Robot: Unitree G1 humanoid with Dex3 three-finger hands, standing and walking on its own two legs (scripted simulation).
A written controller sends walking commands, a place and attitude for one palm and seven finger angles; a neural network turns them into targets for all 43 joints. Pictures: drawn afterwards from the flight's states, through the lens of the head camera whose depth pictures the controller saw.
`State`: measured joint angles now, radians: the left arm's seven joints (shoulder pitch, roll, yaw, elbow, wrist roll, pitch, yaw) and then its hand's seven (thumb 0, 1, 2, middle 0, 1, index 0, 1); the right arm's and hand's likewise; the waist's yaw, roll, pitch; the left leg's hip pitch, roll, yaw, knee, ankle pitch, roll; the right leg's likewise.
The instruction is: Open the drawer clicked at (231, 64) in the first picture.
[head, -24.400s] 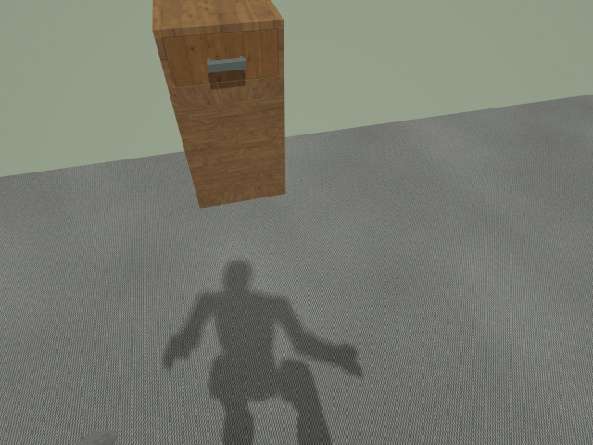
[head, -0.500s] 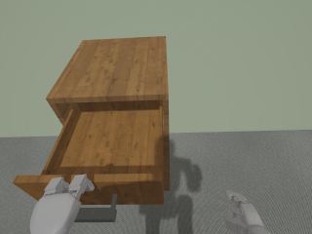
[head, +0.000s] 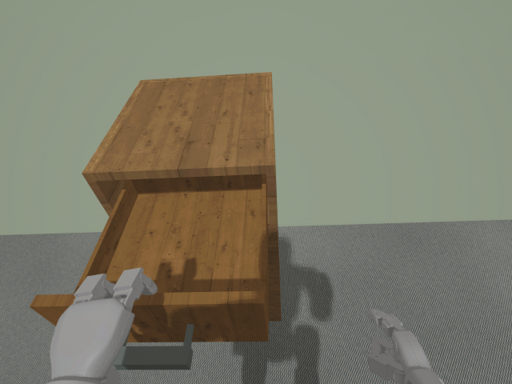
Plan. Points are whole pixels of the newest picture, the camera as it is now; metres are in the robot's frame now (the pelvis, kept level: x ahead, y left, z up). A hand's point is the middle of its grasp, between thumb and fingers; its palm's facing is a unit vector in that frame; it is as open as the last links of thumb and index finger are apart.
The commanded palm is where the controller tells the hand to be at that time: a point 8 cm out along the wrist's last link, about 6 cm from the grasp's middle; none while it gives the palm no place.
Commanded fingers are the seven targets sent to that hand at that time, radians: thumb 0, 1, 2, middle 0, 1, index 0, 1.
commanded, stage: lift the hand off the handle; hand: left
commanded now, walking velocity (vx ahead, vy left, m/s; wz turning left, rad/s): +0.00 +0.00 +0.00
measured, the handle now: (154, 343) +0.19 +0.21 -0.05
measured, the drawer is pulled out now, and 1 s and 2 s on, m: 0.29 0.29 0.29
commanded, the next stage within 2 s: draw the hand back to the body in 0.48 s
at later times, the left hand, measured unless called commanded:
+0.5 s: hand (110, 332) +0.16 +0.21 +0.09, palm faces +0.05 -0.17 -0.98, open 13.8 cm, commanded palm +0.13 +0.21 +0.15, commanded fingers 0.00 -0.50 0.30 -0.30 -1.20 -0.30 -1.20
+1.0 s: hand (86, 322) +0.16 +0.24 +0.11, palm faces +0.07 -0.14 -0.99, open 13.8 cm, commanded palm +0.12 +0.24 +0.17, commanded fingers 0.00 -0.50 0.30 -0.30 -1.20 -0.30 -1.20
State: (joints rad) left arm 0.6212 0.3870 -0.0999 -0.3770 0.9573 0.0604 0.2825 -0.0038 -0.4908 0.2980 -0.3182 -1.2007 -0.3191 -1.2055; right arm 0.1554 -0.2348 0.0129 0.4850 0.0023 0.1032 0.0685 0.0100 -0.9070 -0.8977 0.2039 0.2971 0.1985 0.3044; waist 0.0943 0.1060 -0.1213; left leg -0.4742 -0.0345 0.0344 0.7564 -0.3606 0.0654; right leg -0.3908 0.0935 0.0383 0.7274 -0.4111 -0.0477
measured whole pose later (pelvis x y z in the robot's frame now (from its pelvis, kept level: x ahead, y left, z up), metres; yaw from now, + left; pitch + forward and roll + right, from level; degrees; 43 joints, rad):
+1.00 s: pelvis +0.01 +0.01 +0.02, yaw +0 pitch +2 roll -1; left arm 0.66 0.46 0.01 -0.52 0.88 0.06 0.17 0.00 -0.49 0.30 -0.32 -1.20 -0.32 -1.21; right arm 0.15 -0.25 0.02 0.50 0.02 0.11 0.05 0.01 -0.91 -0.90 0.20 0.30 0.20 0.30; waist 0.11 0.11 -0.09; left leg -0.35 -0.04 0.03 0.62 -0.31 0.07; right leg -0.26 0.08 0.05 0.57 -0.35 -0.03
